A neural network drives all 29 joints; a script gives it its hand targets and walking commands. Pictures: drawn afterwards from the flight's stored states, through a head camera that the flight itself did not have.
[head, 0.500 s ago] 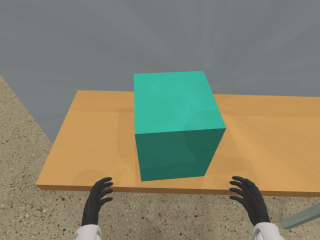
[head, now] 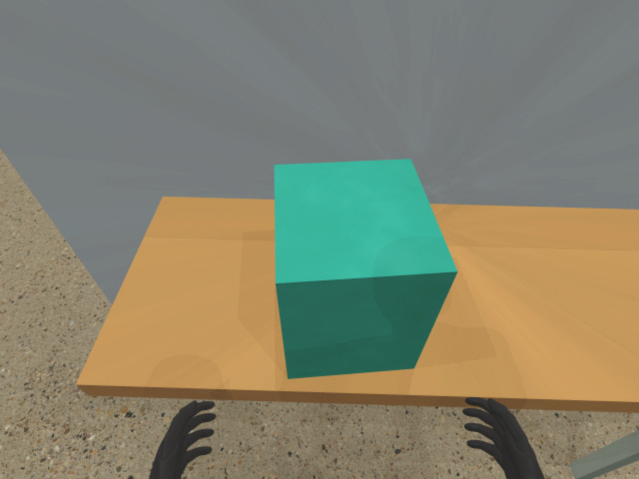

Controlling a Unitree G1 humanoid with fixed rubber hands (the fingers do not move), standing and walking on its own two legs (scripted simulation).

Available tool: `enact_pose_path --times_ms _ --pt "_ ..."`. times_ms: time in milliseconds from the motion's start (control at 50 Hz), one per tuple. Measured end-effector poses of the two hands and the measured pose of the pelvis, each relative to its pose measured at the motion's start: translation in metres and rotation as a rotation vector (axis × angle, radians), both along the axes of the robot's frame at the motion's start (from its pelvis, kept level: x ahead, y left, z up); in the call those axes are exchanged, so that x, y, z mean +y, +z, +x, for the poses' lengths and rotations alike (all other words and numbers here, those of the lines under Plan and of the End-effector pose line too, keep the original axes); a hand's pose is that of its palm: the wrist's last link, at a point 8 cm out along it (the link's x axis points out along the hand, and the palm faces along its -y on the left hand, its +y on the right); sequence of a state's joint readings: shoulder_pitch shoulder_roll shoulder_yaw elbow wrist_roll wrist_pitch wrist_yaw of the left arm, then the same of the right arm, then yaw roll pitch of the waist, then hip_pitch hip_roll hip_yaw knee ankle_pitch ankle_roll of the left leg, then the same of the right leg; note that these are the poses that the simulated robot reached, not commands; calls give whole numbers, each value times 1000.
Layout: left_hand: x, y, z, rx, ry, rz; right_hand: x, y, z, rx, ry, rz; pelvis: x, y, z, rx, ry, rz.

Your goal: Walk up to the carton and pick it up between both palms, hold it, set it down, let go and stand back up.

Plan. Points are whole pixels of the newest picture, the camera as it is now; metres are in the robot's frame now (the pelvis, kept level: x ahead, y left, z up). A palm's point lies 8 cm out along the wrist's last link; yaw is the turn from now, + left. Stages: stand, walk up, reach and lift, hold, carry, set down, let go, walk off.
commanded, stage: set down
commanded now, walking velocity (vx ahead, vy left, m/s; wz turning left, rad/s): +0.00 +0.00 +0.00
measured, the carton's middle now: (347, 271) +0.41 -0.01 +0.02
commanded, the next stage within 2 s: let go in 0.50 s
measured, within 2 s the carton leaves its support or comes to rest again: neither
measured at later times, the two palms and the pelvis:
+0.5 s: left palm out of the picture +0.14 +0.23 -0.07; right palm out of the picture +0.14 -0.22 -0.08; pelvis -0.01 +0.00 +0.00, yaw +0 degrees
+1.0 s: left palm out of the picture +0.14 +0.22 -0.07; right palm out of the picture +0.15 -0.23 -0.08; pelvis -0.02 -0.01 +0.00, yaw +1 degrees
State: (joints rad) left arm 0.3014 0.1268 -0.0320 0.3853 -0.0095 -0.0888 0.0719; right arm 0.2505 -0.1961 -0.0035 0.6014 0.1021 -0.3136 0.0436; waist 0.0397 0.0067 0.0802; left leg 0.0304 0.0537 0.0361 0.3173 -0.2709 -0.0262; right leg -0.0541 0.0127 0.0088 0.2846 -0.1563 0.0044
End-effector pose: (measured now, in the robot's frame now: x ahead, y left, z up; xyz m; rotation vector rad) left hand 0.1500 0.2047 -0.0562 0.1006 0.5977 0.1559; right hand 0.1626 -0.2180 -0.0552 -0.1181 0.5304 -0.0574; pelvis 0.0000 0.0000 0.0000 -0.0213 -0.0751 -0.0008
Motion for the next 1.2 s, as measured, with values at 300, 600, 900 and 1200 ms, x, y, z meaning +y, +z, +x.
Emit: enact_pose_path --times_ms 300,600,900,1200 --pt "20 -11 -16 145 2 39 -2 -18 -15 114 0 -27 1 0 -7 12 4 2" --pt "21 -21 -12 246 -27 28 -5 -28 -19 173 -10 -59 -2 -2 -12 -16 6 5" --pt "22 -18 -11 246 -23 40 -11 -29 -16 157 0 -72 -4 -4 -15 -19 10 6" --pt "38 -34 -39 261 -14 98 -34 -41 -44 306 -42 -122 -6 -8 -21 46 25 10"
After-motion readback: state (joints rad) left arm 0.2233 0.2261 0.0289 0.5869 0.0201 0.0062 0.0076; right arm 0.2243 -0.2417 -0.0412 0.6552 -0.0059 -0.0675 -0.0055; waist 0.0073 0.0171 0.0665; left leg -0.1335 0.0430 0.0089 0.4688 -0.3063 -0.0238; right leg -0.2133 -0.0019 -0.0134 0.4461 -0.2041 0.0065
